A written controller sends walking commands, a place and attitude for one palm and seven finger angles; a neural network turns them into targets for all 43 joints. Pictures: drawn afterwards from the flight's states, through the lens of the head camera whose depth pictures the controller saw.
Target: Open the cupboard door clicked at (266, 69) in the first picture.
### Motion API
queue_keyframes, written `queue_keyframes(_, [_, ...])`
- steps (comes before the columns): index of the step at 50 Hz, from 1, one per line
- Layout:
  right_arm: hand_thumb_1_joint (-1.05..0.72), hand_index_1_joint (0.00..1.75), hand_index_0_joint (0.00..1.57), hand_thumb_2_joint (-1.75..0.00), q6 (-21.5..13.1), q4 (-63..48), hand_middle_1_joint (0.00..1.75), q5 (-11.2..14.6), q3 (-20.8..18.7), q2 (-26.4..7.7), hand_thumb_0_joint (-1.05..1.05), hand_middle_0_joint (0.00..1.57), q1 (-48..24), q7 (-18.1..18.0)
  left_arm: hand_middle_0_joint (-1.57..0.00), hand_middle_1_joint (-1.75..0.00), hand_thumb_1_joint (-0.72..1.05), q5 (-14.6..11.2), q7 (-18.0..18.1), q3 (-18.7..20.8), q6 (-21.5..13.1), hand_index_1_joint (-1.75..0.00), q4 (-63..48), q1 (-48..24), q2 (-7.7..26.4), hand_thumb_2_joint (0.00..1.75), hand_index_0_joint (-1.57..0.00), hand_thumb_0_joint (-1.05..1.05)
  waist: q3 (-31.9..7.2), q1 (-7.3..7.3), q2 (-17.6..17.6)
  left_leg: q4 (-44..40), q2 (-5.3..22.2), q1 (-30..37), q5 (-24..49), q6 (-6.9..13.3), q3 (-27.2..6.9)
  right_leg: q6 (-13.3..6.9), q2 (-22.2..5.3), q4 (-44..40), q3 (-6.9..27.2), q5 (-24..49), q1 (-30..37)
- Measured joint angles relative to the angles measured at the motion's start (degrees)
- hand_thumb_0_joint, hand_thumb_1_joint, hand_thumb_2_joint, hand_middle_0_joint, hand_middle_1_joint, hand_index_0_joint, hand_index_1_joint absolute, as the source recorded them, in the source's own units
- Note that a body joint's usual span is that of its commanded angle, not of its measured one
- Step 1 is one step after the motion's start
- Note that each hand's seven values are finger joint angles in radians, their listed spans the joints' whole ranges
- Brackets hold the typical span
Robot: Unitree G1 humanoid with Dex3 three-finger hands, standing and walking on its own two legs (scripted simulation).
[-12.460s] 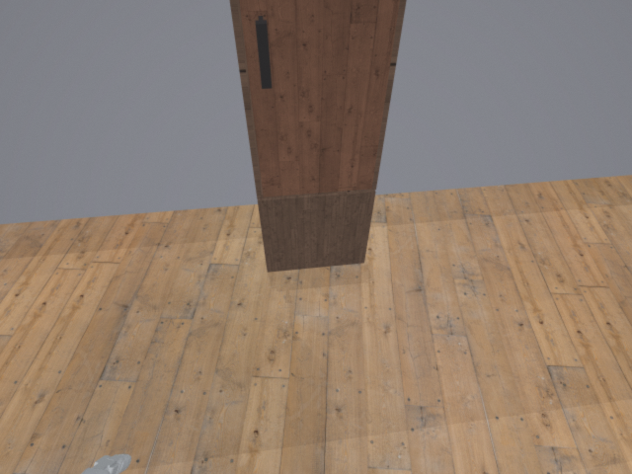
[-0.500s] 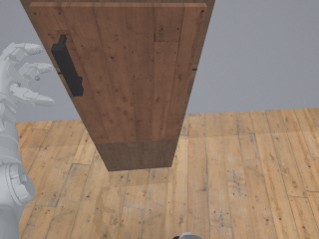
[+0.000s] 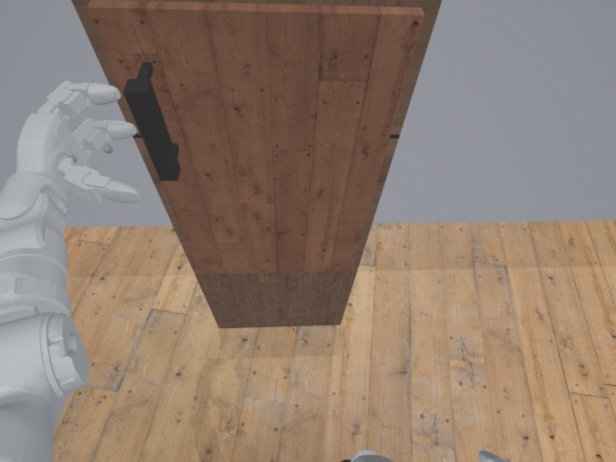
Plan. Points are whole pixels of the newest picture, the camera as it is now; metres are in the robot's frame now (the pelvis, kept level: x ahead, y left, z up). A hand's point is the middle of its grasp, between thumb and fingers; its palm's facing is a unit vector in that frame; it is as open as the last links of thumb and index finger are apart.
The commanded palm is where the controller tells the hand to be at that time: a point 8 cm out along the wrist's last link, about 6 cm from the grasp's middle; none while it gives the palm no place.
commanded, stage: move the hooked fingers beside the handle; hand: left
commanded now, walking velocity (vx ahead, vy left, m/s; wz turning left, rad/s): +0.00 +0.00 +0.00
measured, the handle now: (158, 124) +0.51 +0.19 +0.14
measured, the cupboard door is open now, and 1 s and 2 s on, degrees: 0 0 0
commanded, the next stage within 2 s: slide the fingers in behind the handle in 0.32 s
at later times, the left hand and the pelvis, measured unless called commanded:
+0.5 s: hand (103, 152) +0.46 +0.25 +0.14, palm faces +0.01 -1.00 +0.00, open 14.0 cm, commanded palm +0.43 +0.30 +0.14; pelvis +0.00 -0.01 +0.00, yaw +0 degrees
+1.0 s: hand (134, 152) +0.46 +0.21 +0.13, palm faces +0.01 -1.00 -0.01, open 14.0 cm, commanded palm +0.44 +0.26 +0.14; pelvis +0.00 +0.00 +0.00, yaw +0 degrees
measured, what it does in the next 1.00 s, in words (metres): stands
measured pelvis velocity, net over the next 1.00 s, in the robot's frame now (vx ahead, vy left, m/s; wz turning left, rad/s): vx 0.00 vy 0.00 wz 0.00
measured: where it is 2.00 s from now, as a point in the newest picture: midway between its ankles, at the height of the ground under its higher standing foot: outside the picture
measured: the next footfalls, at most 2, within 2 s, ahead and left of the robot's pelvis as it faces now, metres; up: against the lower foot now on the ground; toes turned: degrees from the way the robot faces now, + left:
none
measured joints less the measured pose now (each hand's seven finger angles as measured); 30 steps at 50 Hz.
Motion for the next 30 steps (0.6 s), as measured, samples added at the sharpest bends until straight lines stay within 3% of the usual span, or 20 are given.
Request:
queue_keyframes(7, [-0.9, 0.3, 0.2, -0.9, 0.89, -0.53, 0.3, 0.03, 0.18, 0.3, 0.01, 0.21, 1.46, 0.21, -0.3, -1.2, -0.5, 2.15, 1.35, 2.43, 0.28, -1.2, 1.02, 0.61, 2.41, 0.3, -0.31, -0.01, 0.39, -0.97, 0.18, -0.14, 0.4, -0.06, -0.06, -0.22, 0.5, -0.27, 0.44, 0.22, 0.5, -0.05, -0.51])
queue_keyframes(14, [-0.9, 0.3, 0.2, -0.9, 1.63, 0.77, 0.3, 0.52, 0.0, -0.02, 0.01, 0.21, 3.15, -0.1, -0.3, -1.2, -0.5, -0.52, -1.3, 2.44, -0.02, -1.2, 0.04, 1.81, 3.19, 0.3, -0.3, -0.01, 0.4, -0.32, 0.16, -0.62, 0.67, 0.72, 0.01, -0.44, 0.28, -0.49, 0.73, -0.32, 0.28, -0.02, 0.36])
queue_keyframes(22, [-0.9, 0.3, 0.2, -0.9, 1.22, 0.62, 0.3, 0.21, -0.48, -0.99, 0.01, 0.21, 2.14, -0.52, -0.3, -1.2, -0.5, 0.68, -1.41, 1.35, 0.77, -1.2, 2.01, 0.1, 3.86, 0.3, -0.3, -0.01, 0.83, -0.75, 0.02, 0.01, 0.48, -0.79, 0.28, -0.48, -0.25, -0.58, 0.49, 0.1, -0.21, 0.14, -0.84])
queue_keyframes(30, [-0.9, 0.3, 0.2, -0.9, 1.15, 0.28, 0.3, 0.22, -0.55, -0.54, 0.01, 0.21, 1.56, -0.23, -0.3, -1.2, -0.5, -0.27, -0.99, 1.28, -0.37, -1.2, 0.0, 0.58, 2.01, 0.3, -0.3, -0.01, 0.0, -0.79, -0.4, 0.1, 0.68, -0.56, 0.04, -0.47, -0.03, -0.56, 0.72, 0.06, 0.03, 0.11, -0.67])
